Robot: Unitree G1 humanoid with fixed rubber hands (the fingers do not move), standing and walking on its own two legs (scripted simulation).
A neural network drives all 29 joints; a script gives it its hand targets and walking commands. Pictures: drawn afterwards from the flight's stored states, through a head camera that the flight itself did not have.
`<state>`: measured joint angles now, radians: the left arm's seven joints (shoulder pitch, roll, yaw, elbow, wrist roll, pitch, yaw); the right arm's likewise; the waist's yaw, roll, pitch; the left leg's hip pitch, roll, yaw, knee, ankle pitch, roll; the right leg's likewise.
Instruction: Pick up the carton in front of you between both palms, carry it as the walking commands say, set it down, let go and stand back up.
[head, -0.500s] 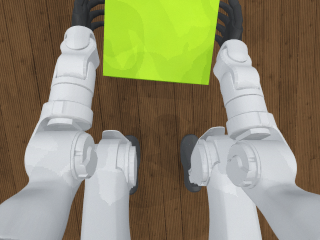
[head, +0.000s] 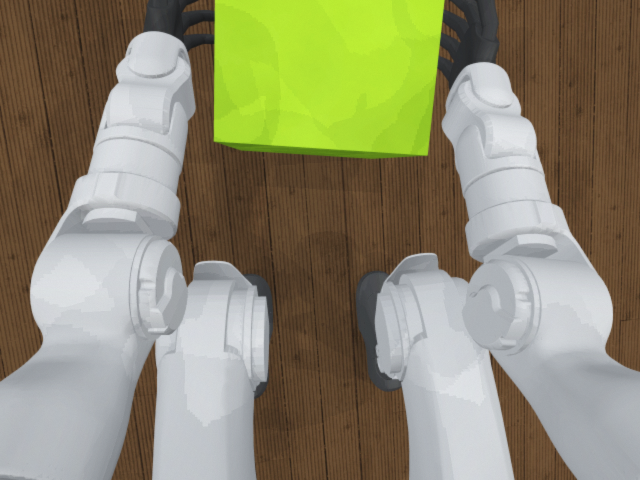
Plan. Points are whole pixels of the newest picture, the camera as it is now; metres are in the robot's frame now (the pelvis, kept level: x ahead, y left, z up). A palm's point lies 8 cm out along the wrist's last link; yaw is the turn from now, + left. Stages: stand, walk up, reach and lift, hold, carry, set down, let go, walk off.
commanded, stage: set down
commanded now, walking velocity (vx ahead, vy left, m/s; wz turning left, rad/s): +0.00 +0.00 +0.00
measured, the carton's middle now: (318, 69) +0.54 +0.01 -0.24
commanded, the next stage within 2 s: let go in 2.00 s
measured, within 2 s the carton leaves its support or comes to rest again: neither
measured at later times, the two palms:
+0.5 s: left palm (169, 33) +0.54 +0.17 -0.16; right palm (469, 58) +0.53 -0.14 -0.15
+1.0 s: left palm (120, 54) +0.53 +0.22 -0.17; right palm (481, 92) +0.50 -0.17 -0.17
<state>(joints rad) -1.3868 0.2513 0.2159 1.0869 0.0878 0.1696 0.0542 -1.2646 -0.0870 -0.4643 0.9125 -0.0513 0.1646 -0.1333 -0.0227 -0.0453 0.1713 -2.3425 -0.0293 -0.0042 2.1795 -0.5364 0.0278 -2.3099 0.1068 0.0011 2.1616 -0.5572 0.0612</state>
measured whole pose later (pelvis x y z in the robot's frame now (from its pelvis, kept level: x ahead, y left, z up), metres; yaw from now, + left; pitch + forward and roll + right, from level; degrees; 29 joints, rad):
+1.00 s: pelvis +0.00 +0.00 -0.01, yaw +0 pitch +34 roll -3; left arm -1.35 0.48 -0.02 1.13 -0.25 0.02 0.04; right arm -1.23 -0.25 -0.17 1.01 0.23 0.01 -0.15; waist -0.03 -0.02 0.34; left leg -2.27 -0.04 -0.01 2.25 -0.56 0.02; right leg -2.24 0.09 -0.02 2.23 -0.59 0.05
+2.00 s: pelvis +0.04 +0.00 +0.25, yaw +2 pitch +45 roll -2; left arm -1.02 0.34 0.22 0.90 0.01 0.13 -0.06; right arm -0.87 -0.12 -0.31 0.70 0.04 0.12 -0.09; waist -0.05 0.01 -0.11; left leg -1.69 -0.05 -0.04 1.29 -0.38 0.02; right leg -1.66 0.06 0.03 1.27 -0.40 0.03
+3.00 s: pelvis +0.13 +0.00 +0.41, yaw +3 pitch -1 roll +0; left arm 0.24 0.22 0.04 0.44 0.00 0.08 -0.07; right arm 0.23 -0.22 -0.04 0.43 0.00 0.09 0.07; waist 0.00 0.00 0.06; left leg -0.15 -0.03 -0.04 0.43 -0.26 0.01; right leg -0.14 0.03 0.06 0.43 -0.27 -0.01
